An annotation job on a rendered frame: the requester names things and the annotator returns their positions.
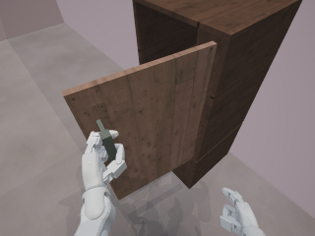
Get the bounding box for left robot hand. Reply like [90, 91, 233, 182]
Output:
[82, 130, 127, 191]

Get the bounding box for robot right forearm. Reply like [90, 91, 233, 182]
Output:
[241, 226, 266, 236]

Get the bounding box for right robot hand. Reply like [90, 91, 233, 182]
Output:
[220, 187, 259, 236]

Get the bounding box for robot left forearm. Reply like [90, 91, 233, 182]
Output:
[74, 186, 116, 236]

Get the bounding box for cupboard door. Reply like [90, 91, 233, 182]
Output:
[61, 41, 218, 201]

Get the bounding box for handle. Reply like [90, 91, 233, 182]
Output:
[96, 119, 117, 162]

